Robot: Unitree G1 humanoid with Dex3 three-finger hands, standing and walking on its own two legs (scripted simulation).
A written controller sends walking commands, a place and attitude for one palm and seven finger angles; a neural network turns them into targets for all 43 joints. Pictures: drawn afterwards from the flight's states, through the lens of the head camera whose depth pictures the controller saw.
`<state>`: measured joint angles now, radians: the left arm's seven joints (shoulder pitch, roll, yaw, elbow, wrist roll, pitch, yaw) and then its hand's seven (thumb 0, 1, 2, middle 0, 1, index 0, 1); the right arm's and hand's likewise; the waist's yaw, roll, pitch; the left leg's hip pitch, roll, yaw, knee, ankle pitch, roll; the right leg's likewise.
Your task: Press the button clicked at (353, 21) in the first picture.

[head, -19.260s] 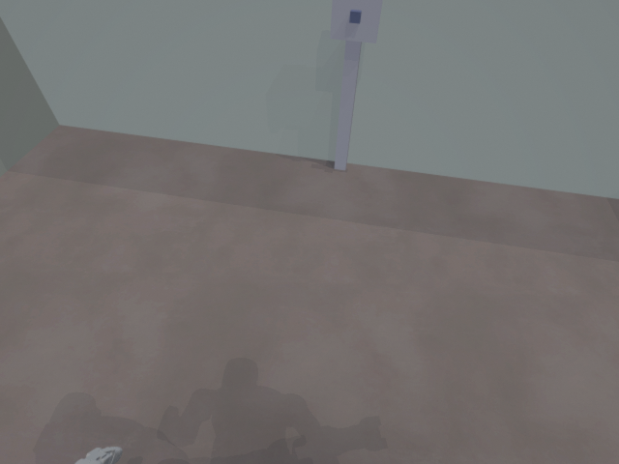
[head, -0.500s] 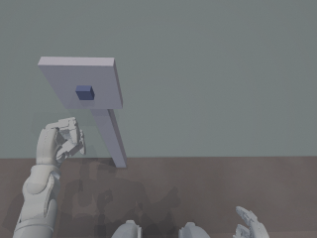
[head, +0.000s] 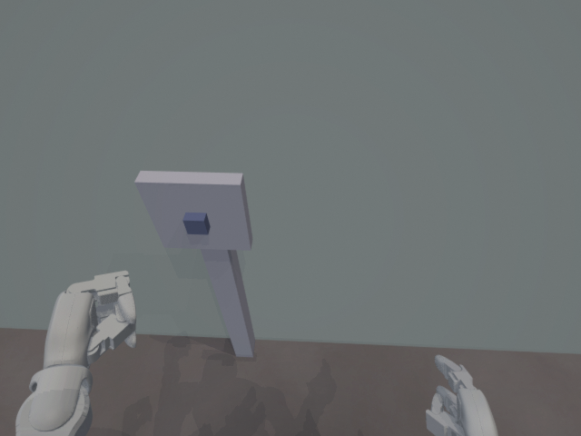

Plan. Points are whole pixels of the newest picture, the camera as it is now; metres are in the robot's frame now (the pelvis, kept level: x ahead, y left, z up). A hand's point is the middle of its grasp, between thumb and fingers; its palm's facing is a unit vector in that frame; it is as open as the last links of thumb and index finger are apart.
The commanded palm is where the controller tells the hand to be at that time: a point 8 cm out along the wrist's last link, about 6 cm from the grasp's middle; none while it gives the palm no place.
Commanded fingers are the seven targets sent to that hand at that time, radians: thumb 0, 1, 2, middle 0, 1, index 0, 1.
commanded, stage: draw the hand back to the body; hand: left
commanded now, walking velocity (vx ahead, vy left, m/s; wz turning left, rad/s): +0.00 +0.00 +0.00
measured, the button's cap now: (197, 222) +0.47 +0.21 +0.00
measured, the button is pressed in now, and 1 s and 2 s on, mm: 0 0 0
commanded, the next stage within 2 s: step back with the hand held close in 0.76 s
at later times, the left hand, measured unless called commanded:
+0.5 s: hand (62, 311) +0.19 +0.23 +0.18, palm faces +0.38 -0.83 -0.42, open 3.1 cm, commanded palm +0.14 +0.27 +0.20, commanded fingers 0.00 0.90 0.90 -1.30 -1.50 -1.30 -1.50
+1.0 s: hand (50, 315) +0.19 +0.24 +0.19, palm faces +0.38 -0.82 -0.42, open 3.1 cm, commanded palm +0.13 +0.27 +0.20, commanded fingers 0.00 0.90 0.90 -1.30 -1.50 -1.30 -1.50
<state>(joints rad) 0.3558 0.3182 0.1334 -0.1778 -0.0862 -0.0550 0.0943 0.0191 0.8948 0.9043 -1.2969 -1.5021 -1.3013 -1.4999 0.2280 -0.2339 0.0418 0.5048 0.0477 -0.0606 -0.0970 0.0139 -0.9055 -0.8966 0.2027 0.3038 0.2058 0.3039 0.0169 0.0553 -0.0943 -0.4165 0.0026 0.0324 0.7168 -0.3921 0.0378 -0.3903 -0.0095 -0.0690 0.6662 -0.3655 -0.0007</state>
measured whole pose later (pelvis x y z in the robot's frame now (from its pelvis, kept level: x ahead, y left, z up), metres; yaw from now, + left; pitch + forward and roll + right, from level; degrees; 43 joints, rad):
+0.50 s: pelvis +0.01 +0.00 +0.02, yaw -1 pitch -2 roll -1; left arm 0.56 0.35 0.28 -0.50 -0.07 -0.05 0.11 0.02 0.89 0.90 -1.30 -1.50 -1.30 -1.50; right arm 0.22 -0.23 0.03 0.60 0.02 -0.11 -0.07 0.02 -0.90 -0.90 0.20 0.30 0.21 0.30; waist 0.06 0.08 -0.03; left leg -0.14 0.00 0.05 0.47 -0.30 0.03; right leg -0.12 0.00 -0.05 0.42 -0.28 0.00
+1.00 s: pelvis -0.01 +0.00 +0.02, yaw -2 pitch -2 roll -1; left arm 0.54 0.33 0.34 -0.48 -0.05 -0.12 0.10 0.02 0.89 0.90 -1.30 -1.50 -1.31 -1.50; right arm 0.19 -0.23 0.03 0.58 0.01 -0.08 -0.06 0.02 -0.90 -0.90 0.20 0.30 0.21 0.30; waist 0.04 0.07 0.00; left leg -0.16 0.02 0.06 0.46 -0.27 0.03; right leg -0.13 0.02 -0.04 0.38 -0.22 -0.01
